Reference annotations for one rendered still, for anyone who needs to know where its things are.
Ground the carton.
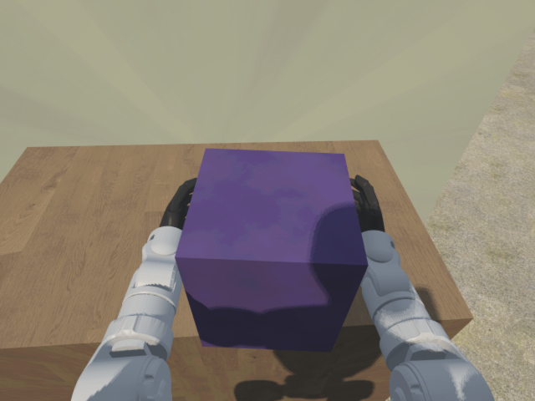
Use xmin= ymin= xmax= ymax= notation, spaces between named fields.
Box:
xmin=175 ymin=148 xmax=368 ymax=352

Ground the robot right upper arm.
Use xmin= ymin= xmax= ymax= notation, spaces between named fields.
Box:
xmin=390 ymin=358 xmax=493 ymax=401

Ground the robot left upper arm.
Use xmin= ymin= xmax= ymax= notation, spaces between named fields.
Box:
xmin=73 ymin=355 xmax=172 ymax=401

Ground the left robot hand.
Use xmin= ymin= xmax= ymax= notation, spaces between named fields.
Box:
xmin=160 ymin=178 xmax=197 ymax=230

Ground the right robot hand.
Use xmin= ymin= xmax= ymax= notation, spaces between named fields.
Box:
xmin=349 ymin=175 xmax=385 ymax=233

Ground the pedestal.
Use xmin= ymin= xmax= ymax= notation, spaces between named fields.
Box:
xmin=0 ymin=140 xmax=474 ymax=401

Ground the right robot forearm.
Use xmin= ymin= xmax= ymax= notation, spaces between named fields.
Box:
xmin=360 ymin=230 xmax=495 ymax=401

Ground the left robot forearm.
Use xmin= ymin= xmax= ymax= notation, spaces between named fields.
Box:
xmin=71 ymin=226 xmax=182 ymax=401

